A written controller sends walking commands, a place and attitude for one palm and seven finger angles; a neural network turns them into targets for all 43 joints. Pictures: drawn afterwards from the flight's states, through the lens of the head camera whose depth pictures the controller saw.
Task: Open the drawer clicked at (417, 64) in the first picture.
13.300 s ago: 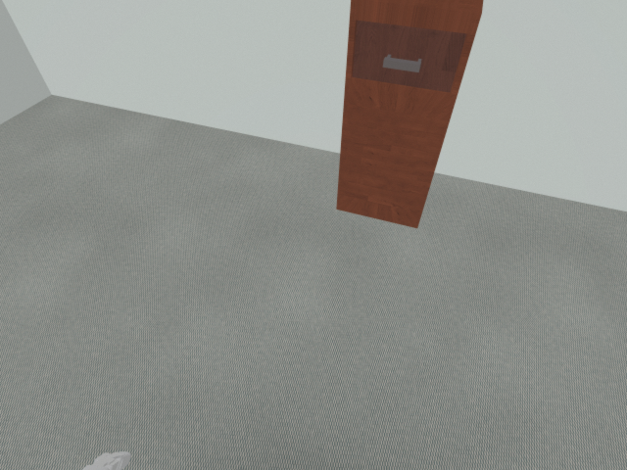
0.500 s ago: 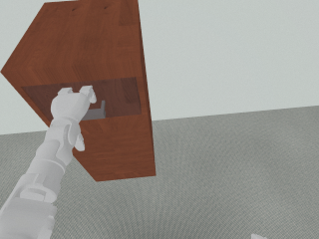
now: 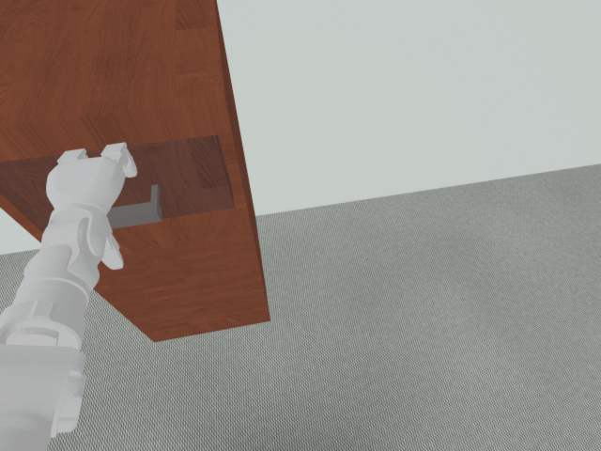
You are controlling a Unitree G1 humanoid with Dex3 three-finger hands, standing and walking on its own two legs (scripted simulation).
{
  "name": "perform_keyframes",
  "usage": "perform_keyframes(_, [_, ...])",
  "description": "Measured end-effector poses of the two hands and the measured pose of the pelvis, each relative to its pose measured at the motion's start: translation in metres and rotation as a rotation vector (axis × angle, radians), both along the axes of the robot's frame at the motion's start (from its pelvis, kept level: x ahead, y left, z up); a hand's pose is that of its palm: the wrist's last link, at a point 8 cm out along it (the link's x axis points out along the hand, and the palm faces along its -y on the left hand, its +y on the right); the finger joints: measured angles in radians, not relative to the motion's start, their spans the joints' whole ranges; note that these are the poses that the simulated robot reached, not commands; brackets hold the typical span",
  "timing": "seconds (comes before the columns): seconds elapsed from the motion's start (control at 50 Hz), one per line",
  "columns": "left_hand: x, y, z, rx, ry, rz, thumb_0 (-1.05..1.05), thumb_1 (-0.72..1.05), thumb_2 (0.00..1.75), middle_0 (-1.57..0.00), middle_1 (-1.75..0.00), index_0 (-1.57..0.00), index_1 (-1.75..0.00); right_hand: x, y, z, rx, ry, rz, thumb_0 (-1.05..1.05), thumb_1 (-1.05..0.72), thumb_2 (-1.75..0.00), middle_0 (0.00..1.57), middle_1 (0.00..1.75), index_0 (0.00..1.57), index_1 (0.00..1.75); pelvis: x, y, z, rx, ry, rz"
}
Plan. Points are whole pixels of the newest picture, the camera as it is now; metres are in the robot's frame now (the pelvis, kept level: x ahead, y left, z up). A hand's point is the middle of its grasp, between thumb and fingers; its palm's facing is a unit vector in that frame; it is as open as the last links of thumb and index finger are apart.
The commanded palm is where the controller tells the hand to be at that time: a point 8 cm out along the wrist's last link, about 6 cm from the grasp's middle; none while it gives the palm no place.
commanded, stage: move the hooked fingers above the handle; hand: left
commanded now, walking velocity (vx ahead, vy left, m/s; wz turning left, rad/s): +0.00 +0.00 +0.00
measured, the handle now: (123, 205) +0.49 +0.28 -0.01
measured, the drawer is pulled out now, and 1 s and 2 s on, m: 0.00 0.00 0.00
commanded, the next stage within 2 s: lower the fingers behind the handle in 1.82 s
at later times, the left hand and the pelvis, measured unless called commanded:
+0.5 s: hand (109, 203) +0.45 +0.26 +0.05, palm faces -0.02 -0.01 -1.00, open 13.7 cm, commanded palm +0.43 +0.27 +0.11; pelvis +0.00 +0.01 +0.00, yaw +0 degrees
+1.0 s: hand (90, 212) +0.43 +0.28 +0.06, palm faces -0.03 +0.00 -1.00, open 13.8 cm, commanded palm +0.41 +0.27 +0.11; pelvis +0.00 +0.00 +0.00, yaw +0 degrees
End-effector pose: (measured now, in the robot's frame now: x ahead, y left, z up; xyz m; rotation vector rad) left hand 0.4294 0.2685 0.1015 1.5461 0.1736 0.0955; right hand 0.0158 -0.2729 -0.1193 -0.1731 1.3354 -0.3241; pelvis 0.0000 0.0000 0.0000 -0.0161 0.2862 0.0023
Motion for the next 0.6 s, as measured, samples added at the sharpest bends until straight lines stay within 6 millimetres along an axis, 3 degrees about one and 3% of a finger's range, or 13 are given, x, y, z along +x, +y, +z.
perform_keyframes(0.14, [-0.009,0.009,0.000,0.012,0.028,0.004,0.00,-0.49,0.30,-0.32,-1.20,-0.32,-1.20,0.006,0.008,0.000,0.015,-0.016,0.006,0.01,-0.90,-0.90,0.20,0.30,0.20,0.30,0.001,0.005,0.002,-0.004,-0.013,0.003])
perform_keyframes(0.3, [-0.009,-0.009,-0.003,-0.014,-0.007,-0.076,0.00,-0.49,0.30,-0.32,-1.20,-0.32,-1.20,0.022,0.016,0.000,0.014,-0.052,0.047,0.01,-0.90,-0.90,0.20,0.30,0.20,0.30,-0.002,0.009,0.000,-0.005,-0.018,0.018])
perform_keyframes(0.38, [-0.001,-0.008,0.003,-0.006,-0.049,-0.053,0.00,-0.49,0.30,-0.32,-1.20,-0.32,-1.20,0.027,0.017,0.000,0.013,-0.071,0.050,0.00,-0.90,-0.90,0.20,0.30,0.20,0.30,-0.003,0.009,-0.001,-0.005,-0.008,0.013])
perform_keyframes(0.6, [-0.005,0.004,0.002,0.008,0.036,0.035,0.00,-0.49,0.30,-0.33,-1.21,-0.33,-1.22,0.018,0.016,0.000,0.028,-0.060,0.022,0.00,-0.90,-0.90,0.20,0.30,0.20,0.30,-0.001,0.007,0.002,0.000,-0.017,-0.005])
